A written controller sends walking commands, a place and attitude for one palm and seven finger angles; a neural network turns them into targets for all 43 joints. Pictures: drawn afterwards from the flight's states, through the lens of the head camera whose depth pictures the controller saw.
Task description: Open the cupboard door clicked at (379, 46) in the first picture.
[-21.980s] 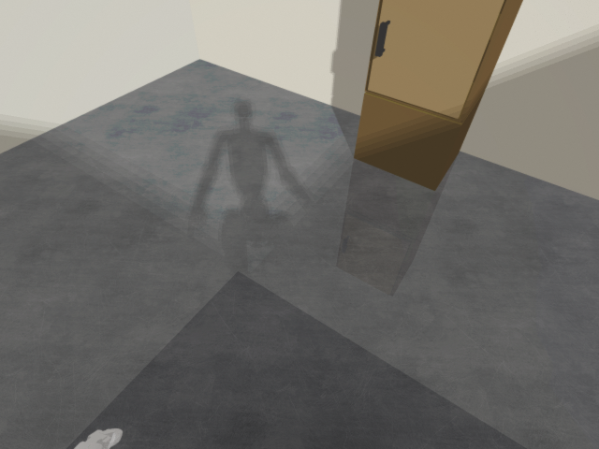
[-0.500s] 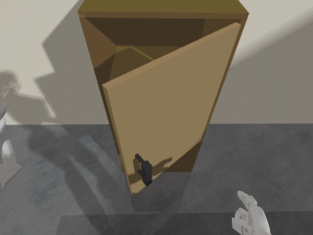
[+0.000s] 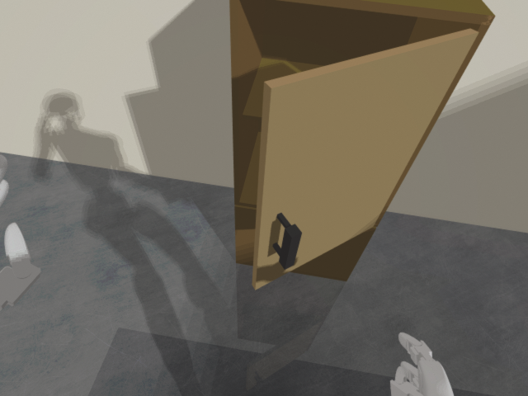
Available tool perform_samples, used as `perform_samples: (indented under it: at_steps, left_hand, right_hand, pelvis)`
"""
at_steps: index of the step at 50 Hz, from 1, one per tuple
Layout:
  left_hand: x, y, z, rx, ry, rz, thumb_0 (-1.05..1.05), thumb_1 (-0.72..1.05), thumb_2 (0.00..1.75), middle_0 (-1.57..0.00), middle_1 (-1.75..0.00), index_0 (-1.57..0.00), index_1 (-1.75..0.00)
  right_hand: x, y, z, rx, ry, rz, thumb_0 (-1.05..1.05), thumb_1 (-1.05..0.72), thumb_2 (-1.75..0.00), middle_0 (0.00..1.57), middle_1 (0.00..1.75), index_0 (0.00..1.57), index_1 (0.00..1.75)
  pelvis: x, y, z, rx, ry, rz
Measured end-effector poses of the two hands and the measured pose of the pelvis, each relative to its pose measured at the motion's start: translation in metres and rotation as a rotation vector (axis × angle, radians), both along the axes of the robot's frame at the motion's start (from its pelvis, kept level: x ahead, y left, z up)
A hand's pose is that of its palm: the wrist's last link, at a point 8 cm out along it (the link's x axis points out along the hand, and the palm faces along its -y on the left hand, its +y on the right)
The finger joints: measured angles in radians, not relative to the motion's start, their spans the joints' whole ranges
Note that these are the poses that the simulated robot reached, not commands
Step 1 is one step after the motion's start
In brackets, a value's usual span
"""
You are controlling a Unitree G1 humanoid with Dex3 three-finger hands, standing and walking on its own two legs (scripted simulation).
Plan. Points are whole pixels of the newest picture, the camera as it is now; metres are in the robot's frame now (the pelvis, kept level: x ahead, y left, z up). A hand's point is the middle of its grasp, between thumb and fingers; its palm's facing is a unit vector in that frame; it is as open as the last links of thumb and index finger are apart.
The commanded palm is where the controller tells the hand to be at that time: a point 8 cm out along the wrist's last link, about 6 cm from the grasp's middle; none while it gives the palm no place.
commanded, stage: stop stepping back and stand still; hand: left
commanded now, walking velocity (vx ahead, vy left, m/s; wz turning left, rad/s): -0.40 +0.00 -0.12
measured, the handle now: (284, 240) +0.43 +0.00 -0.09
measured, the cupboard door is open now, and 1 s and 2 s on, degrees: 40 40 40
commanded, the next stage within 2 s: let the arm hang, fingers relaxed in 1.04 s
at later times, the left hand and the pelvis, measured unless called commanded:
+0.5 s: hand (35, 363) +0.11 +0.21 +0.18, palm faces +0.35 -0.80 -0.49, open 7.4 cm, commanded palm +0.08 +0.24 +0.19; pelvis -0.10 -0.03 +0.01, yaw -8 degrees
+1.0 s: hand (49, 394) +0.09 +0.20 +0.17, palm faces +0.40 -0.78 -0.48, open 7.4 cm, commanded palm +0.04 +0.22 +0.19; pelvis -0.13 -0.06 +0.02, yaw -7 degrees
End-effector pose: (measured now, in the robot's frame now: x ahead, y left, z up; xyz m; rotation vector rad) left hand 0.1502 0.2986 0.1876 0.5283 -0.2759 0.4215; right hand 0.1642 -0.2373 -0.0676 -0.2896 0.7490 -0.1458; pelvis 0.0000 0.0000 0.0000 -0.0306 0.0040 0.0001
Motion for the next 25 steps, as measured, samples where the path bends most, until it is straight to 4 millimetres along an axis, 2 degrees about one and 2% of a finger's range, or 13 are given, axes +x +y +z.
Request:
perform_samples:
  at_steps: [3, 6, 12, 16, 19, 22, 25]
  left_hand:
    - [0.002, 0.009, -0.002, -0.004, -0.023, -0.006, 0.01, 0.89, 0.9, -0.22, -0.3, -0.21, -0.3]
    - [-0.002, 0.009, 0.0, -0.013, -0.011, -0.026, 0.01, 0.89, 0.9, -0.21, -0.3, -0.21, -0.3]
    - [-0.025, -0.022, 0.014, -0.011, -0.017, -0.144, 0.01, 0.89, 0.9, -0.21, -0.3, -0.21, -0.3]
    - [-0.043, -0.039, 0.017, 0.033, 0.022, -0.166, 0.01, 0.89, 0.9, -0.21, -0.3, -0.21, -0.3]
    - [-0.059, -0.048, 0.012, 0.079, 0.077, -0.163, 0.01, 0.89, 0.9, -0.21, -0.3, -0.21, -0.3]
    - [-0.071, -0.049, 0.012, 0.073, 0.101, -0.142, 0.01, 0.89, 0.9, -0.22, -0.3, -0.22, -0.3]
    - [-0.075, -0.047, 0.01, 0.042, 0.062, -0.098, 0.01, 0.89, 0.9, -0.22, -0.3, -0.22, -0.3]
  right_hand:
    - [-0.008, 0.009, 0.005, 0.002, -0.028, 0.002, 0.01, -0.9, -0.9, 0.2, 0.3, 0.2, 0.3]
    - [-0.023, 0.017, 0.013, 0.031, -0.065, 0.001, 0.01, -0.9, -0.9, 0.2, 0.3, 0.2, 0.3]
    - [-0.067, 0.016, 0.022, 0.071, -0.091, -0.03, 0.01, -0.9, -0.9, 0.21, 0.3, 0.2, 0.3]
    - [-0.1, 0.002, 0.015, 0.08, -0.064, -0.051, 0.01, -0.9, -0.9, 0.21, 0.3, 0.2, 0.3]
    - [-0.124, -0.016, -0.002, 0.08, -0.022, -0.065, 0.01, -0.9, -0.9, 0.21, 0.3, 0.2, 0.3]
    - [-0.153, -0.034, -0.011, 0.081, 0.053, -0.116, 0.01, -0.9, -0.9, 0.21, 0.3, 0.2, 0.3]
    - [-0.175, -0.051, -0.013, 0.061, 0.081, -0.167, 0.01, -0.9, -0.9, 0.21, 0.3, 0.2, 0.3]
  pelvis:
    - [-0.021, 0.002, 0.001, 0.015, -0.018, -0.015]
    - [-0.038, 0.002, 0.006, -0.005, -0.011, -0.035]
    - [-0.065, -0.005, 0.011, -0.015, 0.028, -0.085]
    - [-0.084, -0.018, 0.011, 0.019, 0.062, -0.074]
    - [-0.101, -0.026, 0.004, 0.038, 0.067, -0.099]
    - [-0.102, -0.031, 0.007, 0.039, 0.046, -0.125]
    - [-0.097, -0.035, 0.009, 0.061, 0.028, -0.147]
